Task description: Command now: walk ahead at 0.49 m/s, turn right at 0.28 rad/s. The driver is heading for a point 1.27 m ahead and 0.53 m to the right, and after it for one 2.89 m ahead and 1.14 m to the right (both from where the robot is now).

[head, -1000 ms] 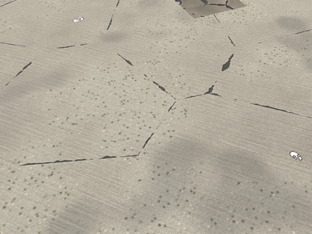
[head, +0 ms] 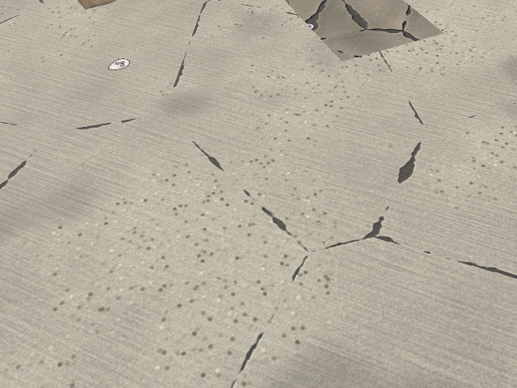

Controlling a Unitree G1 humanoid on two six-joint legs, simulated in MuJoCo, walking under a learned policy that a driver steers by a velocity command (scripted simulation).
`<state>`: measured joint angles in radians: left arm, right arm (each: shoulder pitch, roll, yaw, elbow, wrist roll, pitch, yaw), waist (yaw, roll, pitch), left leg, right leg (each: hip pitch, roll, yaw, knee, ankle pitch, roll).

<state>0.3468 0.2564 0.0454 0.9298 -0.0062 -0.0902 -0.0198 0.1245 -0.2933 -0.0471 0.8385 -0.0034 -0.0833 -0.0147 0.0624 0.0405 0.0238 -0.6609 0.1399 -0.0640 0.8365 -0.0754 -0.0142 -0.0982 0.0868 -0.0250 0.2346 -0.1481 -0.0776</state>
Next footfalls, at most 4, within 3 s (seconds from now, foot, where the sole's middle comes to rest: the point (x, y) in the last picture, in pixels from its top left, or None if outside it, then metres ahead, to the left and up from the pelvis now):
0.20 left None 0.31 0.15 -0.79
0.74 right None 0.50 -0.18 -0.79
1.24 left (355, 266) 0.86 -0.19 -0.78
1.64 right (446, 300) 0.77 -0.44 -0.78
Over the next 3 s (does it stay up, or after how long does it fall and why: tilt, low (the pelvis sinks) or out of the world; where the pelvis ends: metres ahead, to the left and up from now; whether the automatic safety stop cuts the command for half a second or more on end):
stays up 1.04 -0.56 -0.02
